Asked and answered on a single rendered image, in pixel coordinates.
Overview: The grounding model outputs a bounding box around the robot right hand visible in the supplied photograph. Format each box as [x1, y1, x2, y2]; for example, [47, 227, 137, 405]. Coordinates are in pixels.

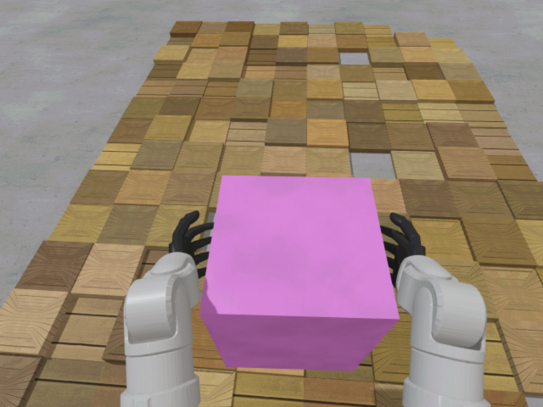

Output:
[380, 213, 426, 287]

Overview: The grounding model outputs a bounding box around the robot left forearm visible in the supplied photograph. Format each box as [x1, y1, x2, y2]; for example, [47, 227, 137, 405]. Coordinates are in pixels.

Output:
[120, 252, 201, 407]

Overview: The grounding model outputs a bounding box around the robot right forearm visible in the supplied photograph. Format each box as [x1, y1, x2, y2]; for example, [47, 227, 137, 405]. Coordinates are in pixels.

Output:
[395, 255, 490, 407]

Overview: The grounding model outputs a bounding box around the carton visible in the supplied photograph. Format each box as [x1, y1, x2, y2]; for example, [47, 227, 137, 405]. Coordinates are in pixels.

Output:
[199, 176, 400, 371]

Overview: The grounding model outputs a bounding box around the robot left hand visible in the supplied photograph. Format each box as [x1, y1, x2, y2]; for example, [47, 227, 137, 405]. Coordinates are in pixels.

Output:
[169, 210, 214, 278]

